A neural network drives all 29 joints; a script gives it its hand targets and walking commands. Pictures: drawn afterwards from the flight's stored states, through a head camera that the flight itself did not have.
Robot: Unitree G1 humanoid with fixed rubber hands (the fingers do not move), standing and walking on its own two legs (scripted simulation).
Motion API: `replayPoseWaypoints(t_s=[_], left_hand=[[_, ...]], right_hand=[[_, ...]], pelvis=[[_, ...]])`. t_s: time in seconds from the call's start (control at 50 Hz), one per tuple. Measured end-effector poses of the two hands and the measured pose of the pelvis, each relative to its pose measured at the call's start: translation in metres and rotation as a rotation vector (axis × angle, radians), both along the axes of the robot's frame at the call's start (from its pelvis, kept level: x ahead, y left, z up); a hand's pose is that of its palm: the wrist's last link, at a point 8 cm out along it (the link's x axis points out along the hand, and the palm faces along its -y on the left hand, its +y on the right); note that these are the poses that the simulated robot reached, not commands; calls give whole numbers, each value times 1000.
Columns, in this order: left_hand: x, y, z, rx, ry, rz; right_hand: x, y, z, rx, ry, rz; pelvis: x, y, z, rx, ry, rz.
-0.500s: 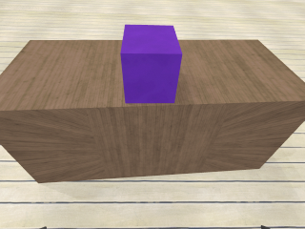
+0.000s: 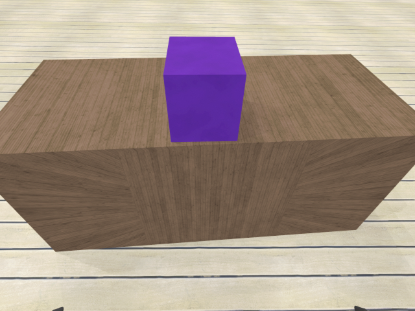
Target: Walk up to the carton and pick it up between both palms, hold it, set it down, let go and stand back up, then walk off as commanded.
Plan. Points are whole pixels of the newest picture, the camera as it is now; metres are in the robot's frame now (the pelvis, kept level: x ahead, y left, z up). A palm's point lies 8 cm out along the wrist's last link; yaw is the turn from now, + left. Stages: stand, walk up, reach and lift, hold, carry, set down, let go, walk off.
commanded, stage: stand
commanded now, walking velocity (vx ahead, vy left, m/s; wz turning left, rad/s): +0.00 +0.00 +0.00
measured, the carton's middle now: (203, 88) +0.78 +0.01 +0.04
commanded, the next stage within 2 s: none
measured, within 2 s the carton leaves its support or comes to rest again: neither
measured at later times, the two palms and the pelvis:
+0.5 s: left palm out of the picture +0.10 +0.31 -0.09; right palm out of the picture +0.09 -0.31 -0.09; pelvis -0.01 +0.00 +0.00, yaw +0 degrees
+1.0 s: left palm out of the picture +0.10 +0.31 -0.09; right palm out of the picture +0.09 -0.31 -0.09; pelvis -0.01 +0.00 +0.00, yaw +0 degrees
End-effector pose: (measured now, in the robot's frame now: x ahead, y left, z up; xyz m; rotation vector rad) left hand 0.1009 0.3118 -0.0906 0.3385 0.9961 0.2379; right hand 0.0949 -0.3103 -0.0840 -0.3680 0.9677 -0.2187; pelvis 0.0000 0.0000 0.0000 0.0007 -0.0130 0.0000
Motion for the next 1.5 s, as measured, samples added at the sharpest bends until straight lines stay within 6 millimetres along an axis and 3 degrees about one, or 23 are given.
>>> replayPoseWaypoints(t_s=[1.5], left_hand=[[-9,-1,4,12,30,18]], right_hand=[[-7,0,-3,20,3,12]], pelvis=[[-8,-4,3,7,2,1]])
